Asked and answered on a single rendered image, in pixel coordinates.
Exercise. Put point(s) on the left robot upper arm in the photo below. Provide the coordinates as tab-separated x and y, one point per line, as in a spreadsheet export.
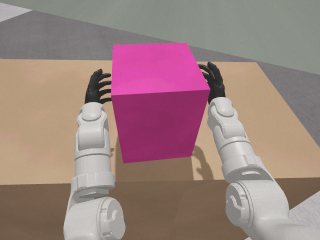
97	219

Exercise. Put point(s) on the robot right forearm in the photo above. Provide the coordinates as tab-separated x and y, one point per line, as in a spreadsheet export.
239	162

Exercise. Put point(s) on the right robot upper arm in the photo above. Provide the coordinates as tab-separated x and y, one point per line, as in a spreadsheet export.
260	208

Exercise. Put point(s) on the left robot hand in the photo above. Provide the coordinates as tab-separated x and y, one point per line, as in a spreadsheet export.
92	93

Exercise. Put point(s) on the robot left forearm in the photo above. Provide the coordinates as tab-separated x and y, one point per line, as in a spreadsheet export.
92	156

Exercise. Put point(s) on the pedestal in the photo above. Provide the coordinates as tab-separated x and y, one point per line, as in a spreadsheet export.
168	199

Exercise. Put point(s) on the carton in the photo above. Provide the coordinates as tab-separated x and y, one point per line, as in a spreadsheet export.
159	96

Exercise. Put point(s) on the right robot hand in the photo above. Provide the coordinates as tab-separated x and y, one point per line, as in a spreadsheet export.
214	81

